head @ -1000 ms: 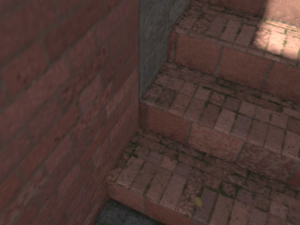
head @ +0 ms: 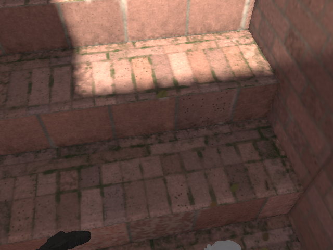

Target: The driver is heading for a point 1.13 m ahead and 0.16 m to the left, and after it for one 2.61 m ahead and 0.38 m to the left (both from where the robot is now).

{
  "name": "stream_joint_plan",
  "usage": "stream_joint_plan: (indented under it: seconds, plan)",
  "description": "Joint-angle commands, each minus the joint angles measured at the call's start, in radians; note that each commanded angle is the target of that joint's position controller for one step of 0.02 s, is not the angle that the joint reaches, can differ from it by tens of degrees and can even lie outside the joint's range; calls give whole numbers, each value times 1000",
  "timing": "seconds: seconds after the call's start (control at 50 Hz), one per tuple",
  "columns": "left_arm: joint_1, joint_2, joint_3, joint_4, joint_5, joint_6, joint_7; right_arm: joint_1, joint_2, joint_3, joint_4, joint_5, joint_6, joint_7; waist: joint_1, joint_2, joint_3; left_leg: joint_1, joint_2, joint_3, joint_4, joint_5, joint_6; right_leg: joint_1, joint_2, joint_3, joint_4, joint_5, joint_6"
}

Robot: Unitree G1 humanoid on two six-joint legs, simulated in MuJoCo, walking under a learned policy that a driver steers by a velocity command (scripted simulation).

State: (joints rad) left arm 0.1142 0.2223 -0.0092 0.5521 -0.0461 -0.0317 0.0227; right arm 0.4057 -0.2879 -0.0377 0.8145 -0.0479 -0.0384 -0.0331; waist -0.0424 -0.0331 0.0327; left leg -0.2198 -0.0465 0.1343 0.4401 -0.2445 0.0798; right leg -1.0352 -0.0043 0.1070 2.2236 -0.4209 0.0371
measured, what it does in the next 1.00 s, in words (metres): climbs: right foot 0.18 m higher, then left foot 0.18 m higher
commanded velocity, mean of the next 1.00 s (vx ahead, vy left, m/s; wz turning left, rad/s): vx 0.50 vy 0.00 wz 0.03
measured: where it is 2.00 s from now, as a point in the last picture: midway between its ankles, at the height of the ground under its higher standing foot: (149, 4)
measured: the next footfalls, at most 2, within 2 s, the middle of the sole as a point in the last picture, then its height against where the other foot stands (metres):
right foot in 0.26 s outside the picture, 0.18 m higher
left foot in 0.82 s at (153, 176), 0.18 m higher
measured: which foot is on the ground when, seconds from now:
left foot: down 0.00-0.28, up 0.30-0.80, down 0.82-1.00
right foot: up 0.00-0.24, down 0.26-0.86, up 0.88-1.00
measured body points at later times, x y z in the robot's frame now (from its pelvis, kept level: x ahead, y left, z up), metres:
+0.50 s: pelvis +0.25 -0.08 +0.16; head +0.25 -0.09 +0.61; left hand +0.27 +0.16 +0.01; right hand +0.39 -0.33 +0.05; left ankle +0.29 +0.09 -0.27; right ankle +0.26 -0.16 -0.56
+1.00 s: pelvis +0.53 -0.04 +0.28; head +0.53 -0.05 +0.73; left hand +0.58 +0.21 +0.15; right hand +0.60 -0.27 +0.13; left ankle +0.56 +0.04 -0.38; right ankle +0.46 -0.20 -0.19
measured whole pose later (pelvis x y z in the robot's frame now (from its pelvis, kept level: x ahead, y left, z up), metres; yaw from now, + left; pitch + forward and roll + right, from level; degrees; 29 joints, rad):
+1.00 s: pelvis +0.53 -0.04 +0.28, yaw +8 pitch +6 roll +4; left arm 0.26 0.26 0.01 0.98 0.09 -0.07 -0.13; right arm 0.30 -0.20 0.01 1.00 -0.02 -0.05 0.05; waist -0.04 -0.05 -0.14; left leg -0.67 -0.13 0.09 1.01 -0.46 0.09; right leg -0.78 0.01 0.18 1.92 -0.02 -0.17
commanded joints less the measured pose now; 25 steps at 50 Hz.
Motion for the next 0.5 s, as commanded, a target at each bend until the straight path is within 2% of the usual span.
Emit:
stream_joint_plan:
  seconds: [0.02, 0.04, 0.06, 0.08, 0.1, 0.12, 0.14, 0.16, 0.18, 0.2, 0.22, 0.24, 0.26, 0.28, 0.3, 0.32, 0.34, 0.36, 0.38, 0.4, 0.42, 0.44, 0.46, 0.48, 0.5]
  plan:
    - [-69, -82, -51, -117, -7, -7, -4, 71, -53, 2, -10, 2, -2, 5, 19, 31, 61, 97, 356, -297, -216, -118, 130, -436, -38, 47, 226, 31, 4]
    - [-117, -95, -62, -134, 3, -5, -6, 76, -50, 8, 0, 5, -4, 12, 13, 31, 78, 51, 327, -250, -220, -99, 112, -441, -45, 14, 154, 61, 8]
    - [-167, -122, -79, -151, 22, -10, -13, 93, -33, 17, 17, 11, 1, 13, -3, 41, 74, 36, 306, -230, -224, -40, 107, -451, -42, -26, 115, 98, 14]
    - [-187, -125, -88, -165, 31, -8, -19, 87, -30, 22, 25, 14, 3, 12, 2, 58, 60, 11, 281, -190, -233, 10, 97, -408, -59, -50, 7, 130, 13]
    - [-232, -122, -99, -192, 31, -13, -26, 97, -35, 24, 32, 28, 6, 5, -5, 76, 51, -18, 243, -165, -250, 13, 97, -362, -81, -109, -159, 163, 25]
    - [-276, -118, -106, -231, 41, -18, -36, 128, -24, 33, 56, 39, 13, -9, -7, 121, 15, -15, 238, -169, -279, 104, 113, -301, -111, -150, -277, 196, 32]
    - [-302, -116, -109, -251, 48, -22, -42, 169, -39, 29, 70, 44, 20, -22, -18, 128, -36, 41, 252, -174, -305, 154, 123, -234, -137, -179, -390, 245, 36]
    - [-387, -121, -133, -290, 53, -27, -56, 198, -85, 13, 91, 74, 21, -32, -42, 131, -54, 4, 282, -171, -445, 315, 148, -24, -155, -280, -672, 125, 11]
    - [-424, -154, -147, -311, 54, -29, -52, 248, -103, 7, 108, 86, 36, -35, -56, 144, -74, 38, 278, -162, -460, 416, 152, 138, -132, -326, -839, 46, -1]
    - [-370, -121, -126, -287, 53, -41, -57, 236, -125, 14, 126, 78, 13, -25, -14, 193, -145, 96, 292, -121, -403, 895, 155, 344, -37, -409, -888, -67, -52]
    - [-218, -61, -91, -230, 51, -41, -53, 224, -168, 11, 135, 56, -5, -13, 54, 269, -265, 230, 319, -89, -262, 1521, 165, 471, 34, -415, -874, -70, -96]
    - [-37, 13, -51, -187, 42, -39, -51, 167, -232, -4, 133, 44, -1, -7, 165, 357, -369, 406, 325, -85, -86, 1833, 145, 534, 73, -352, -1032, -76, -135]
    - [68, 118, -4, -151, 57, -28, -54, 135, -269, -21, 127, 46, -14, -11, 244, 360, -449, 397, 326, -109, 89, 1902, 130, 703, 68, -192, -1187, -22, -185]
    - [248, 198, 42, -35, 84, -18, -50, 184, -141, -5, 98, 49, -44, 7, 239, 68, -566, -26, 210, -159, 425, 1602, 86, 1079, -145, 319, -1373, -120, -337]
    - [494, 280, 64, 90, 100, 13, -19, 113, -78, 3, 119, 49, -74, 45, 300, -270, -596, -262, -37, -317, 853, 160, 56, 1229, -331, 875, -1921, -155, -442]
    - [450, 194, 42, 145, 102, -4, -7, 89, -55, -25, 117, 87, -87, 88, 245, -144, -511, -444, -94, -560, 1360, 18, 35, 1122, -400, 1024, -2000, -419, -403]
    - [299, 71, -1, 184, 139, -61, -75, -153, -1, -12, -2, 0, -61, 111, 203, -110, 185, -909, -60, -573, 1476, 301, 66, 720, -255, 673, -1816, -409, -328]
    - [231, 23, 10, 264, 107, -66, -95, -161, 61, 3, -7, -17, -46, 95, 121, -19, 84, -876, -46, -484, 1577, 270, 105, 695, -225, 437, -1770, -150, -386]
    - [154, -65, -1, 300, 123, -67, -103, -147, 104, 9, -43, 2, -27, 95, 53, 92, 1, -889, -45, -483, 1623, 260, 156, 675, -217, 313, -1766, -30, -381]
    - [112, -100, -12, 334, 168, -68, -112, -116, 143, 32, -63, 23, -2, 90, -22, 99, -30, -910, -7, -461, 1638, 327, 188, 611, -201, 195, -1762, 45, -321]
    - [54, -142, -23, 338, 157, -63, -115, -61, 129, 31, -52, 37, 23, 91, -66, 59, -57, -932, 17, -425, 1657, 342, 199, 577, -178, 130, -1818, 69, -290]
    - [28, -120, -13, 332, 132, -66, -116, -22, 101, 23, -42, 38, 38, 93, -89, 26, -65, -959, 32, -368, 1638, 284, 178, 572, -166, 62, -1857, 99, -281]
    - [10, -111, -9, 341, 127, -75, -112, -61, 87, 23, -60, 37, 38, 95, -109, 5, -64, -955, 42, -306, 1606, 265, 171, 516, -127, -36, -1880, 156, -262]
    - [78, -70, 0, 378, 150, -82, -103, -90, 99, 37, -55, 44, 38, 110, -91, -100, -75, -1008, 41, -210, 1833, 170, 159, 528, -124, -53, -1913, 180, -275]
    - [117, -82, -9, 412, 176, -83, -100, -143, 96, 45, -71, 49, 36, 115, -88, -55, -79, -1087, 49, -211, 1877, 175, 165, 539, -127, -56, -1910, 157, -263]
Keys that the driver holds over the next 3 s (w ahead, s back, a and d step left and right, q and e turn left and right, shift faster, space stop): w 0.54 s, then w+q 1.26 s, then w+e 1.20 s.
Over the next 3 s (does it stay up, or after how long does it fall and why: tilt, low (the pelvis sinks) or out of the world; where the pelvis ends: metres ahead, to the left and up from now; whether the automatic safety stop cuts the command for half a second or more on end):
stays up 1.62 0.43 0.93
